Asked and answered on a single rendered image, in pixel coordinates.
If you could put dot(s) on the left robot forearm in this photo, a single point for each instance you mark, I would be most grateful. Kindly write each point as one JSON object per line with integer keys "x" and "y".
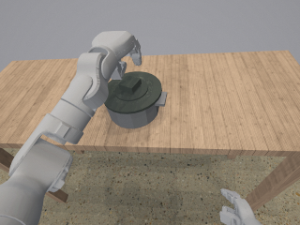
{"x": 87, "y": 91}

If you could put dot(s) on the robot left upper arm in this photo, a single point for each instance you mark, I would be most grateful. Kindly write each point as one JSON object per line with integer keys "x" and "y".
{"x": 43, "y": 169}

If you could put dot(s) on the right robot hand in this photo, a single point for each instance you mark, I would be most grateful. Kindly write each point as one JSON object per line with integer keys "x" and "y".
{"x": 241, "y": 210}

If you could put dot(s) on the left robot hand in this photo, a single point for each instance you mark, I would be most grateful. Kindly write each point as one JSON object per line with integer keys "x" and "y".
{"x": 121, "y": 43}

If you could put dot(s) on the lid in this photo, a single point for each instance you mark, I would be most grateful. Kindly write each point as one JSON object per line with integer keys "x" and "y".
{"x": 123, "y": 102}

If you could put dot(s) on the pot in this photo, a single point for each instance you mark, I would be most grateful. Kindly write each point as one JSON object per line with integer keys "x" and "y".
{"x": 138, "y": 119}

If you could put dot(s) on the knob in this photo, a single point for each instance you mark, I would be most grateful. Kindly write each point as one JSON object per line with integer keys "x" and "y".
{"x": 130, "y": 84}

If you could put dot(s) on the table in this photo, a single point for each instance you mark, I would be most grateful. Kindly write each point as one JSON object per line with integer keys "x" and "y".
{"x": 218, "y": 103}

